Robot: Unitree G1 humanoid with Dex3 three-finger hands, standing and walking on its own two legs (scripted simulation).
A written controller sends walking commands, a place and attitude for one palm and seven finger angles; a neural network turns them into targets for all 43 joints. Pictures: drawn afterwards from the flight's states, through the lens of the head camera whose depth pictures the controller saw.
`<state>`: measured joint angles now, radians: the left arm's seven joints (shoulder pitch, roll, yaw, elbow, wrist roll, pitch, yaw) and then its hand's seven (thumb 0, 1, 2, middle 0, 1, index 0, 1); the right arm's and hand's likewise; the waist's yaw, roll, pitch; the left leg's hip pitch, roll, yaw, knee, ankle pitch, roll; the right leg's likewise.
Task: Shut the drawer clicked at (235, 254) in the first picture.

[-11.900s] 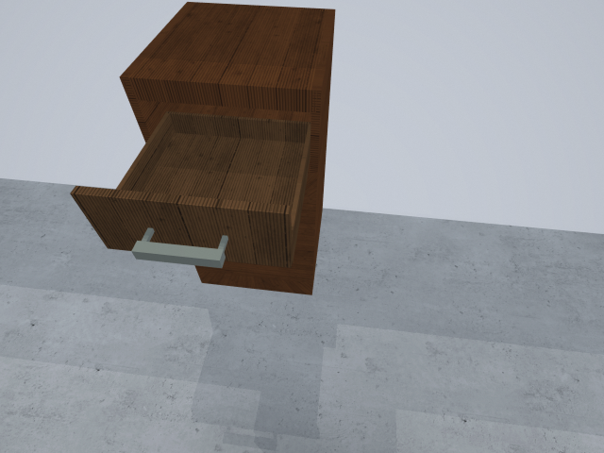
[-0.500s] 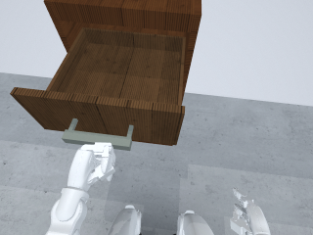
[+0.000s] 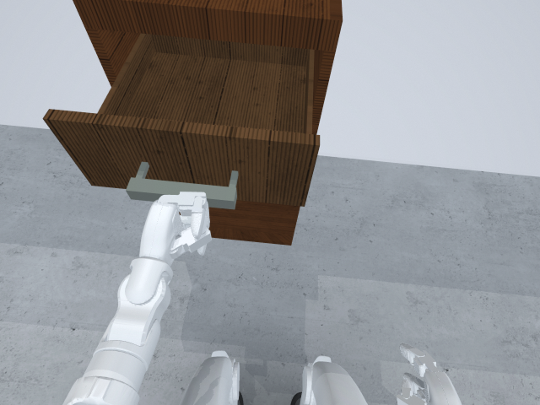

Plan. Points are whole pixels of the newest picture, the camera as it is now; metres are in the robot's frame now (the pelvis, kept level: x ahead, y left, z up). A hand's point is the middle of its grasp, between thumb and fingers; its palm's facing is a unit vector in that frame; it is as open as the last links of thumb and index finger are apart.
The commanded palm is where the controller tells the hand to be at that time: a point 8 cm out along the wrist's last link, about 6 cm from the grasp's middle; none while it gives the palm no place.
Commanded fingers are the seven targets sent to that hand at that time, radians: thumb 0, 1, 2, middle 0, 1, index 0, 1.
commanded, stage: push the drawer shut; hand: left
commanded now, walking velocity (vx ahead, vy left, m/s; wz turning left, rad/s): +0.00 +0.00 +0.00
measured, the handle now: (186, 182) +0.44 +0.14 +0.04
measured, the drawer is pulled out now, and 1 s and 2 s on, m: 0.22 0.08 0.00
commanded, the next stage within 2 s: none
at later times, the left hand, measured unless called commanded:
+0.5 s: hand (216, 197) +0.41 +0.09 +0.03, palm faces -0.10 -0.99 -0.05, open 3.0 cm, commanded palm +0.42 +0.14 +0.04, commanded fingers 0.00 0.90 0.90 -1.40 -1.60 -1.40 -1.60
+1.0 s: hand (225, 158) +0.49 +0.09 +0.04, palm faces -0.08 -0.99 -0.06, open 3.0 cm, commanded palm +0.48 +0.14 +0.04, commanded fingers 0.00 0.90 0.90 -1.40 -1.60 -1.40 -1.60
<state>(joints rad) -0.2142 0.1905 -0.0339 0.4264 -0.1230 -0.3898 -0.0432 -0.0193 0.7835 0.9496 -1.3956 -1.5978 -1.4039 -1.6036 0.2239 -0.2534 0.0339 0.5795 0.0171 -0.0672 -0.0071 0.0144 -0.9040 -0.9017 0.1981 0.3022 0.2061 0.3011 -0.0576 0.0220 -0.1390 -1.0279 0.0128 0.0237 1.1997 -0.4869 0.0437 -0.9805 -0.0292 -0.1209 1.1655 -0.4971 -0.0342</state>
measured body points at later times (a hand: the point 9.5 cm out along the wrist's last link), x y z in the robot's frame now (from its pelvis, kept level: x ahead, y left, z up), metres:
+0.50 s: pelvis +0.01 +0.00 +0.00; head +0.11 +0.01 +0.44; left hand +0.41 +0.15 +0.04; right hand +0.11 -0.26 -0.12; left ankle +0.05 +0.09 -0.64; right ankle +0.04 -0.11 -0.64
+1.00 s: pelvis +0.01 -0.01 -0.01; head +0.14 -0.01 +0.42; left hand +0.49 +0.14 +0.04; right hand +0.04 -0.28 -0.13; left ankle +0.05 +0.09 -0.64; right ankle +0.04 -0.11 -0.64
